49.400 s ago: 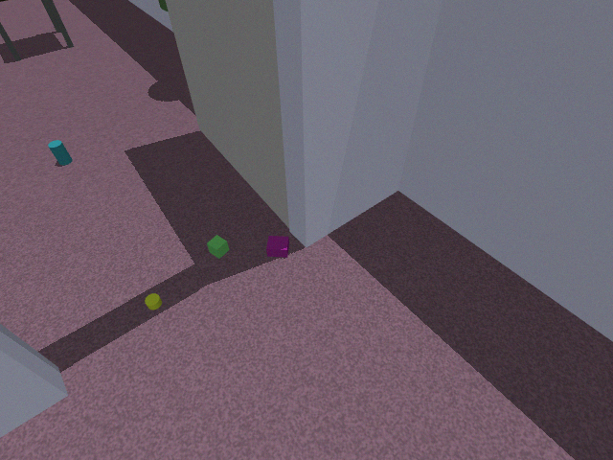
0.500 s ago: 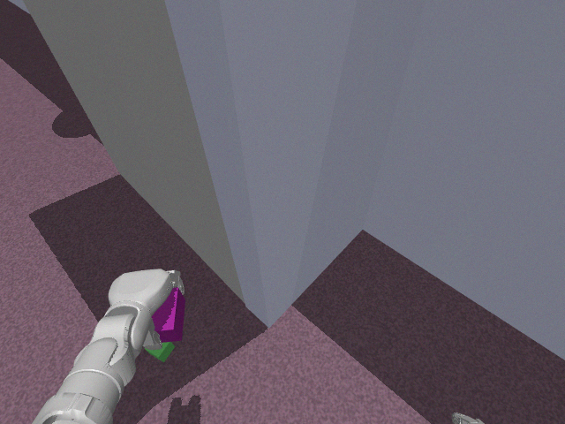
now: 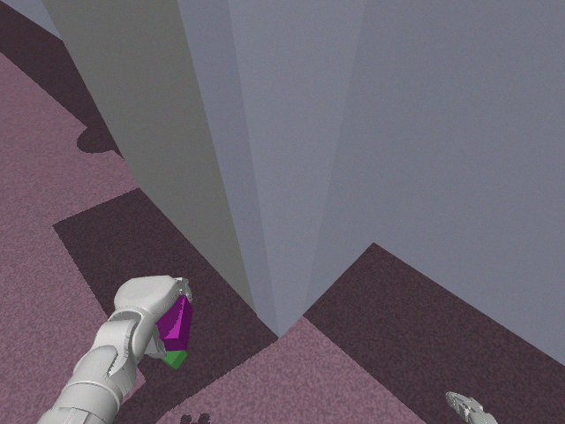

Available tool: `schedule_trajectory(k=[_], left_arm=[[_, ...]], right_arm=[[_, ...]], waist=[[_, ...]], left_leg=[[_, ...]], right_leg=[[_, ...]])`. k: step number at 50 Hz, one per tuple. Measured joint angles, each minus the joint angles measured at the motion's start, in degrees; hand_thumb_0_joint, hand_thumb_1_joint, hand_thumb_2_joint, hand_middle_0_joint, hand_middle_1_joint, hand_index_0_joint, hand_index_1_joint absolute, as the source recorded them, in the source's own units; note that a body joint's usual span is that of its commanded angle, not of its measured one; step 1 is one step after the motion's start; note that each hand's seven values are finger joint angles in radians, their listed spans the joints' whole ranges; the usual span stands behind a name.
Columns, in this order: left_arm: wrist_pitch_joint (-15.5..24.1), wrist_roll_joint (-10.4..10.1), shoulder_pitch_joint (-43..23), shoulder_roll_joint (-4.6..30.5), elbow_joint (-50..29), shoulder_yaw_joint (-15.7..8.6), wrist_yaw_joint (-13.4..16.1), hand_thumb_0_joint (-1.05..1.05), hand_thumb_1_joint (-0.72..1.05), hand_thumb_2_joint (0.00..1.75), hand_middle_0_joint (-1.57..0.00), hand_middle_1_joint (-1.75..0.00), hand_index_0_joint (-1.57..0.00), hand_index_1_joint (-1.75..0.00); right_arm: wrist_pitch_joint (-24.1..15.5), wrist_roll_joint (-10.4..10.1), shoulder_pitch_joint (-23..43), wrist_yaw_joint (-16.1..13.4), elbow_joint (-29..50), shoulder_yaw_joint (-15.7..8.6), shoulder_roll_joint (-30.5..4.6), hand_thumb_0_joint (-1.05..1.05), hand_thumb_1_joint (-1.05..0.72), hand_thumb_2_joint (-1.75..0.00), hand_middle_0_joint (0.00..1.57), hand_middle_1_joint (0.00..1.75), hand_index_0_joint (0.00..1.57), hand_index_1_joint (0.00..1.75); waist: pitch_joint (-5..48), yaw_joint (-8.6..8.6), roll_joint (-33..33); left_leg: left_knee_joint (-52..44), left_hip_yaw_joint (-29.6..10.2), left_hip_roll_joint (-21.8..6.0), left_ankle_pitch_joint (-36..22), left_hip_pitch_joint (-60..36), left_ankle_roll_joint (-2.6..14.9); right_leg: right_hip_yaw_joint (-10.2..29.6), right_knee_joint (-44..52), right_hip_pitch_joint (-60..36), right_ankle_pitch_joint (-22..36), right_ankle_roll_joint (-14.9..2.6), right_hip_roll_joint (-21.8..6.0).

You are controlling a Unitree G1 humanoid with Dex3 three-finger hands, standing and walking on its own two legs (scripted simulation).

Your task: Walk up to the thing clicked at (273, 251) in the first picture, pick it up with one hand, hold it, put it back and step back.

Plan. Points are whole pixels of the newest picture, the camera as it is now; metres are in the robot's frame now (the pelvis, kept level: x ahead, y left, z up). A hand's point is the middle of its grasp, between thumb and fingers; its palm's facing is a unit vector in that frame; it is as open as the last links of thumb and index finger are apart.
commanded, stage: hold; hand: left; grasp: from above
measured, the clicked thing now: (160, 323) +0.32 +0.22 -0.07
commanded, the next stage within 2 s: crouch in 1.24 s
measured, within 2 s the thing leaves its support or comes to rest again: neither
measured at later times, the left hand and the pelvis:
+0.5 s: hand (153, 329) +0.29 +0.21 -0.02, palm faces -0.43 -0.03 -0.90, open 10.1 cm; pelvis -0.01 +0.00 +0.01, yaw +0 degrees
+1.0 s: hand (158, 324) +0.29 +0.21 -0.02, palm faces -0.45 -0.03 -0.89, open 10.1 cm; pelvis +0.00 -0.01 +0.01, yaw +0 degrees
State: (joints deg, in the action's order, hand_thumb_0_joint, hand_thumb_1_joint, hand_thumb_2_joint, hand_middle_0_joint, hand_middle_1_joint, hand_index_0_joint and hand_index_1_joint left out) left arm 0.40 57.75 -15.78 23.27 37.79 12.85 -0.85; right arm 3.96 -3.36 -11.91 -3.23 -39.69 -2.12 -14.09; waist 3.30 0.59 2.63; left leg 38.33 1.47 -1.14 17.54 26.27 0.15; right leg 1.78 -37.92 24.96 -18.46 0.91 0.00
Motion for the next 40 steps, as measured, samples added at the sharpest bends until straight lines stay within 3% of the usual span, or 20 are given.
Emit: schedule_trajectory(k=[40], left_arm=[[0.35,-1.78,1.71,0.83,-5.17,-0.09,-3.17,0.01,0.03,0.44,-0.63,-0.61,-0.66,-0.57]], right_arm=[[-0.66,-0.56,2.48,-1.2,0.39,1.18,-0.22,0.01,-0.9,-0.9,0.2,0.3,0.2,0.3]], waist=[[-2.54,-1.03,0.64]], left_leg=[[-7.38,0.22,-0.09,-4.19,-6.89,-0.51]], right_leg=[[0.2,5.88,-6.06,3.5,-0.52,0.14]])
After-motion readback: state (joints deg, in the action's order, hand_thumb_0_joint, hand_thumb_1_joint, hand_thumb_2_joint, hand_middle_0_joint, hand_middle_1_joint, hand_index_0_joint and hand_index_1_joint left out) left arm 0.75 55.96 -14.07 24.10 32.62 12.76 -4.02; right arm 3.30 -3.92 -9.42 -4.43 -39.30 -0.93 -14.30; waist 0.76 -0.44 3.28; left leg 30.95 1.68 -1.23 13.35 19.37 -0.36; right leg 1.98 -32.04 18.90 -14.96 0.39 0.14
